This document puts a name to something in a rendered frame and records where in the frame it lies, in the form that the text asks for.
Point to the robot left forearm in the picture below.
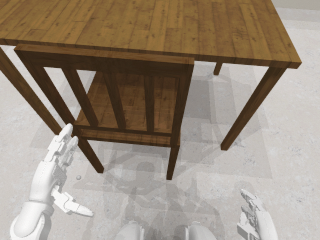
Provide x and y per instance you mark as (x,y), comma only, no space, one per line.
(33,222)

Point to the left robot shin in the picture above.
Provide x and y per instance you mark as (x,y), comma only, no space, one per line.
(133,222)

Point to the robot right thigh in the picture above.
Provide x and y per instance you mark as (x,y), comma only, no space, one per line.
(197,232)

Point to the table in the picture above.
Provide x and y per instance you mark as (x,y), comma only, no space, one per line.
(243,32)

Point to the robot left hand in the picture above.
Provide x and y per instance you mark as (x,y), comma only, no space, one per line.
(52,169)

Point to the chair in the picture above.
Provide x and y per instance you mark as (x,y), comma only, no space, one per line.
(134,98)

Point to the robot right hand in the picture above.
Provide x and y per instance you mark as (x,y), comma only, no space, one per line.
(261,225)

